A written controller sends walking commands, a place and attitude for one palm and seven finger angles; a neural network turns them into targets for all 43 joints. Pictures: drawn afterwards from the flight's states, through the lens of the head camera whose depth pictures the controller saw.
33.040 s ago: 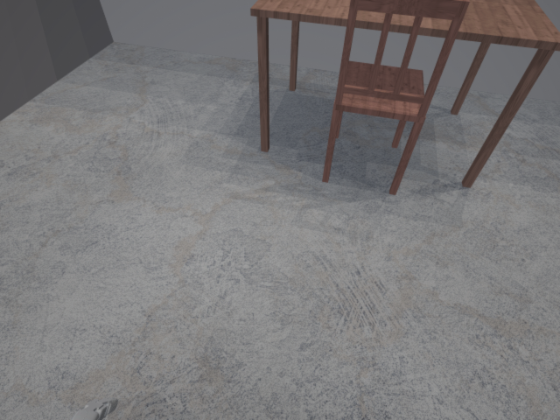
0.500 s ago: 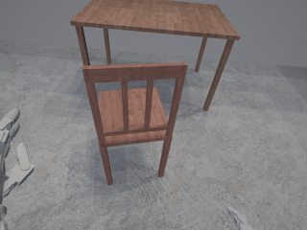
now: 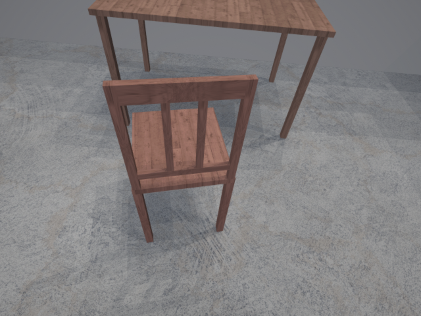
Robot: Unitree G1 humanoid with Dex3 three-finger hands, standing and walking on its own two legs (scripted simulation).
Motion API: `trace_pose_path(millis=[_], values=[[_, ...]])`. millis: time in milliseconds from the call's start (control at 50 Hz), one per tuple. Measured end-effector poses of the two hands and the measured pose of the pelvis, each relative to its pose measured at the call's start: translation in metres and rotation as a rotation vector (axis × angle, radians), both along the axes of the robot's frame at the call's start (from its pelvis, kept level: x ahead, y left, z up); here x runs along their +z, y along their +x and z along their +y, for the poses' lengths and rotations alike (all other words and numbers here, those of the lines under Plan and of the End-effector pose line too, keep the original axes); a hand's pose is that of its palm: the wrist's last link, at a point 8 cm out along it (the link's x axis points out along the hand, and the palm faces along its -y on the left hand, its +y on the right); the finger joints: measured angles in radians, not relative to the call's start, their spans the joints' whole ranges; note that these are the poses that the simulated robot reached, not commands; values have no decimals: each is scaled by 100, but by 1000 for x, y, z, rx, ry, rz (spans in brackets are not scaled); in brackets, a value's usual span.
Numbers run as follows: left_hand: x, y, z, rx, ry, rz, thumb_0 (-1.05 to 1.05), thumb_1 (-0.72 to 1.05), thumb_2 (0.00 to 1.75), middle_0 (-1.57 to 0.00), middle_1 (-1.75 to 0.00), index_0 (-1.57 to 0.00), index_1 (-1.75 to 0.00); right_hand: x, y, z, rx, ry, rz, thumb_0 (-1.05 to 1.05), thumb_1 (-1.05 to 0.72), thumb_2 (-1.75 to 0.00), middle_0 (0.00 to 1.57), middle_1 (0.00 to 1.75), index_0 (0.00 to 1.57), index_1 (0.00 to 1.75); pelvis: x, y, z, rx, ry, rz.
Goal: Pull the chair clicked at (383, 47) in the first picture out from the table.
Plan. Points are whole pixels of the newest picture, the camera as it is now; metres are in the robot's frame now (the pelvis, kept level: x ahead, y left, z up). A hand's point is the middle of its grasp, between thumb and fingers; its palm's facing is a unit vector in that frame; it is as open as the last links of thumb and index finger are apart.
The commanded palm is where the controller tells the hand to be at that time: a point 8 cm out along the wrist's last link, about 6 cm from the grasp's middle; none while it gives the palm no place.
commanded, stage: let the arm hang, fingers relaxed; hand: left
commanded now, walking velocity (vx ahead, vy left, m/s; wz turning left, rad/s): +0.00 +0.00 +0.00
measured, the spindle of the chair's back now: (168, 139) +0.60 +0.15 -0.08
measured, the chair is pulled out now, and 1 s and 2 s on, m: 0.62 0.62 0.62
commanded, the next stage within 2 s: look to check the result in 0.82 s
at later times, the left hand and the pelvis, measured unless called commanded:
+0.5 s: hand out of the picture +0.00 +0.16 -0.16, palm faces -0.02 -0.97 -0.22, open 7.3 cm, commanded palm none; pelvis +0.00 -0.01 +0.01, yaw -1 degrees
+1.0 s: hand out of the picture +0.00 +0.13 -0.16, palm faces -0.01 -0.98 -0.18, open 7.3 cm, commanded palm none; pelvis +0.01 -0.03 +0.01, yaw -2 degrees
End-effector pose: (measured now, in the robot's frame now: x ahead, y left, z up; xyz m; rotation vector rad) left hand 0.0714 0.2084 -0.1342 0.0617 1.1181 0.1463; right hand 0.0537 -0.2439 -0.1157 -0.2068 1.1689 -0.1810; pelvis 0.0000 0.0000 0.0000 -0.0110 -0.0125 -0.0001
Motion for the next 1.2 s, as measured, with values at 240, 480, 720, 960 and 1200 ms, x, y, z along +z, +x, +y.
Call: trace_pose_path(millis=[240, 480, 720, 960, 1200], values=[[12, -73, 28, -47, 115, 281, -2, 96, 90, -20, -30, -20, -30, -17, -57, 5, -68, 69, 195, 1, -91, -90, 20, 30, 19, 30, 11, 0, -7, -6, 1, -3], [12, -76, 2, -54, 100, 286, 0, 91, 90, -20, -30, -20, -30, -29, -78, 26, -89, 154, 247, 1, -91, -90, 20, 30, 19, 30, 12, 0, -14, -16, 8, -20], [5, -77, -21, -57, 53, 303, 1, 92, 90, -20, -30, -20, -30, -25, -101, 19, -129, 135, 304, 0, -91, -90, 20, 30, 19, 30, 12, 2, -22, -23, 10, -16], [4, -78, -29, -51, 41, 320, 0, 91, 90, -20, -30, -20, -30, -24, -103, 18, -136, 135, 317, 0, -91, -90, 20, 30, 19, 30, 12, 6, -25, -26, 10, -15], [5, -73, -30, -51, 49, 317, 0, 91, 90, -20, -30, -20, -30, -27, -88, 20, -132, 149, 290, 0, -91, -90, 20, 30, 19, 30, 12, 10, -28, -29, 11, -12]])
